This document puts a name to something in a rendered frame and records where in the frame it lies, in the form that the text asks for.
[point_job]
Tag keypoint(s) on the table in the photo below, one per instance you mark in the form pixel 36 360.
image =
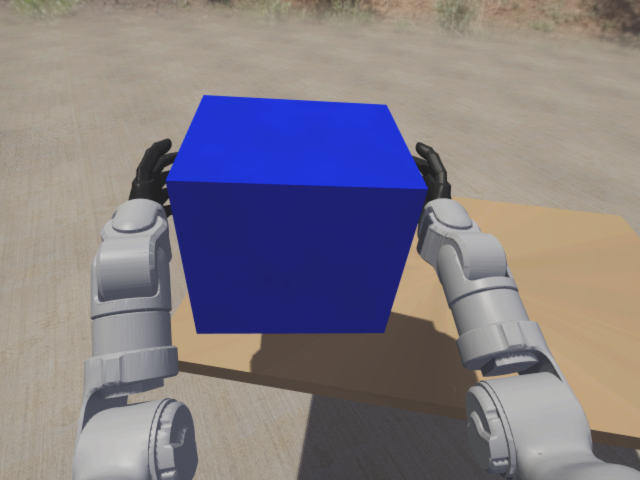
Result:
pixel 577 274

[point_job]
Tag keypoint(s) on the carton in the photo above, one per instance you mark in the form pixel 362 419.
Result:
pixel 293 216

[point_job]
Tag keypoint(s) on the left robot forearm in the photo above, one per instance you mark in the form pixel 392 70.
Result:
pixel 132 348

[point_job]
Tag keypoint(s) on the robot right hand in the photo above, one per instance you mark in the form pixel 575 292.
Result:
pixel 434 173

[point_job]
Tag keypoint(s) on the robot left hand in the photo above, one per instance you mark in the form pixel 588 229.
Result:
pixel 150 179

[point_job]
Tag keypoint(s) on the right robot forearm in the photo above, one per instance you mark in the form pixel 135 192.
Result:
pixel 495 333

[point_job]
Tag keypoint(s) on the right robot upper arm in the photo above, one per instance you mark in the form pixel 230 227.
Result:
pixel 529 427

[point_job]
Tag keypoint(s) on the left robot upper arm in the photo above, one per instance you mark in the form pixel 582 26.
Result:
pixel 152 440

